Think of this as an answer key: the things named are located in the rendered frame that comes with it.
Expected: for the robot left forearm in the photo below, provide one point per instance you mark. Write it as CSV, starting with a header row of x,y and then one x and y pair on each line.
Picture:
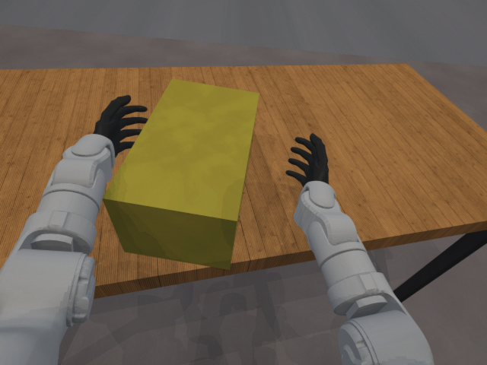
x,y
66,216

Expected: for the right robot hand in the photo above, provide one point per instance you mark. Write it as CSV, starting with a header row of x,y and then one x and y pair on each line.
x,y
317,170

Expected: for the left robot upper arm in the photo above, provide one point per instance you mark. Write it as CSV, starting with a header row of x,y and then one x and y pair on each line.
x,y
43,292

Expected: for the right robot upper arm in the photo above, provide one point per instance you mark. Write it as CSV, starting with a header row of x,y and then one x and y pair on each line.
x,y
388,338

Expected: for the table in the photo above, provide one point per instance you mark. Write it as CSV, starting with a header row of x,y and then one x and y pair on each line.
x,y
406,164

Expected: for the carton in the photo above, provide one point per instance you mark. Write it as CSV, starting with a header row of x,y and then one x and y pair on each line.
x,y
177,195

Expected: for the robot right forearm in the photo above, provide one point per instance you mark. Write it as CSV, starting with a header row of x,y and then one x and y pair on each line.
x,y
356,289

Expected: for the left robot hand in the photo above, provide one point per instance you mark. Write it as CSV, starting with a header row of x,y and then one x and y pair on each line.
x,y
111,122

